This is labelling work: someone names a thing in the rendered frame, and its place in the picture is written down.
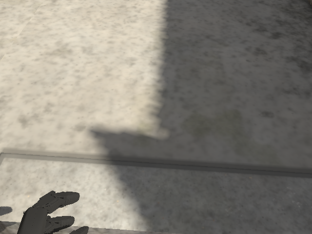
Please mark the robot left hand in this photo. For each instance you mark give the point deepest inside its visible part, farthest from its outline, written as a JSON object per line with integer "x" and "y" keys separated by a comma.
{"x": 35, "y": 220}

